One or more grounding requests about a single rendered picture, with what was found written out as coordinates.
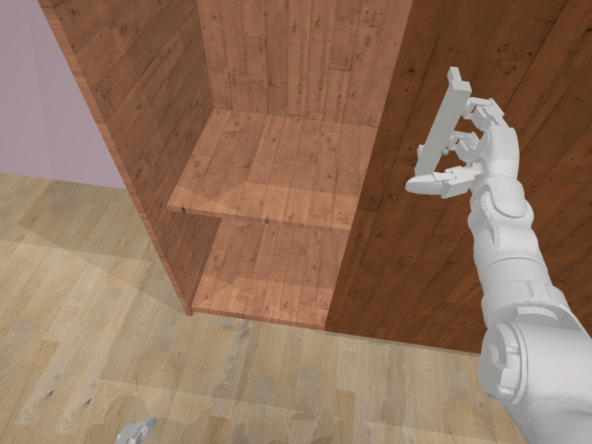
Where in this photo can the right robot forearm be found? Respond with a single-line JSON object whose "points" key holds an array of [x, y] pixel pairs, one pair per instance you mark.
{"points": [[510, 266]]}

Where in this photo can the wardrobe door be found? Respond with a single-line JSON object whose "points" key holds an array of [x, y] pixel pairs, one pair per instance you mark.
{"points": [[408, 272]]}

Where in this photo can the robot left hand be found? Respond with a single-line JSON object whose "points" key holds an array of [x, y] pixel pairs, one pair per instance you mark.
{"points": [[135, 434]]}

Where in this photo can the robot right hand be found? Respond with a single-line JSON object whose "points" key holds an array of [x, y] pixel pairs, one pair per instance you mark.
{"points": [[496, 154]]}

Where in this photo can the handle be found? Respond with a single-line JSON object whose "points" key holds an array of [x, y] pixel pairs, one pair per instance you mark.
{"points": [[445, 122]]}

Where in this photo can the right robot upper arm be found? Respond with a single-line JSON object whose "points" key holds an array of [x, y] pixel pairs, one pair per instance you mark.
{"points": [[542, 376]]}

